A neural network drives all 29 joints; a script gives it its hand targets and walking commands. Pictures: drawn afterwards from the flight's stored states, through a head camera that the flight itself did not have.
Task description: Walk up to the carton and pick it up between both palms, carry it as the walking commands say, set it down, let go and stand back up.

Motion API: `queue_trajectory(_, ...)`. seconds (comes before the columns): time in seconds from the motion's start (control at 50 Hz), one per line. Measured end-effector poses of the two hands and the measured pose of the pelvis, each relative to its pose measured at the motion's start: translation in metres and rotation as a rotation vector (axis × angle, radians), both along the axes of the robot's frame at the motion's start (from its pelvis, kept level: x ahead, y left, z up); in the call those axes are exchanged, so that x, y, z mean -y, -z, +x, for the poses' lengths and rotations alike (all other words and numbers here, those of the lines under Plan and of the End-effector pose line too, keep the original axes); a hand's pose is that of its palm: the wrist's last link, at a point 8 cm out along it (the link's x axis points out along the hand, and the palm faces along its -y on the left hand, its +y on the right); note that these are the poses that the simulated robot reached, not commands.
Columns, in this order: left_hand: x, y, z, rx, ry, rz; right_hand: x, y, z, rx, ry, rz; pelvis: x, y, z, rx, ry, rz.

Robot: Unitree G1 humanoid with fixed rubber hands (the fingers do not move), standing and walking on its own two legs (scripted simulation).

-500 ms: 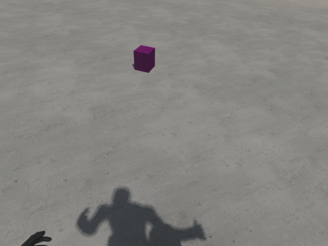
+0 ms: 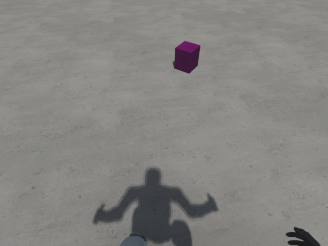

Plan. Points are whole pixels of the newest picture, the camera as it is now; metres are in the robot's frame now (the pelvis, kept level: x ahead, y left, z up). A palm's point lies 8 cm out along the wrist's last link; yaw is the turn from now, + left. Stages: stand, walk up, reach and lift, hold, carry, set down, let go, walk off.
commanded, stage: walk up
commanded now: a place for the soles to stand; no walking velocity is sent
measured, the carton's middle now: (186, 57) +2.17 -0.07 -0.65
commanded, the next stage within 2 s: none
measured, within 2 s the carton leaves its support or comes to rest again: neither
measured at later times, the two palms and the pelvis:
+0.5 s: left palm (93, 130) +0.52 +0.32 -0.08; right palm (301, 193) +0.32 -0.34 -0.06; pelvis +0.33 +0.02 +0.00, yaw -4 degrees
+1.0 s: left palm (97, 107) +0.66 +0.36 -0.09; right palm (255, 91) +0.80 -0.33 -0.07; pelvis +0.63 +0.00 -0.01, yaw +0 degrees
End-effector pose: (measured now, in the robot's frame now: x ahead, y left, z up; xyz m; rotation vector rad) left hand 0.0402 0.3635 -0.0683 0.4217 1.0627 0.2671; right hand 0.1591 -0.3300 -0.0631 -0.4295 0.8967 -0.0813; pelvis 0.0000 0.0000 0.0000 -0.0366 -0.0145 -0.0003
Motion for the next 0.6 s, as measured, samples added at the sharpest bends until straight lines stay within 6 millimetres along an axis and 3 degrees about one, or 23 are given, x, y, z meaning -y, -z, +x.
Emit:
queue_trajectory(0.06, -0.015, 0.012, 0.025, -0.047, -0.034, 0.000, -0.016, -0.012, 0.077, 0.071, -0.038, -0.011, -0.009, 0.006, 0.046, -0.002, -0.001, -0.008)
queue_trajectory(0.1, -0.027, 0.024, 0.053, -0.061, -0.048, 0.000, -0.027, -0.015, 0.124, 0.114, -0.058, -0.031, -0.019, 0.015, 0.080, -0.005, 0.000, -0.011)
queue_trajectory(0.16, -0.033, 0.043, 0.110, -0.047, -0.037, -0.019, -0.035, -0.012, 0.166, 0.148, -0.041, -0.072, -0.031, 0.026, 0.121, -0.009, -0.003, 0.003)
queue_trajectory(0.26, -0.011, 0.044, 0.220, 0.011, 0.070, -0.094, -0.033, -0.015, 0.168, 0.064, 0.073, -0.079, -0.036, 0.010, 0.180, -0.008, 0.034, 0.037)
queue_trajectory(0.44, 0.019, 0.022, 0.405, 0.056, 0.215, -0.130, 0.002, -0.010, 0.154, -0.119, 0.263, -0.103, -0.029, -0.002, 0.289, 0.002, 0.075, 0.060)
queue_trajectory(0.52, 0.046, 0.009, 0.503, 0.140, 0.273, -0.124, 0.019, 0.005, 0.171, -0.190, 0.322, -0.095, -0.016, 0.004, 0.343, 0.000, 0.073, 0.067)
queue_trajectory(0.6, 0.071, 0.003, 0.591, 0.238, 0.307, -0.079, 0.038, 0.033, 0.215, -0.242, 0.336, -0.090, 0.005, 0.022, 0.402, -0.018, 0.062, 0.064)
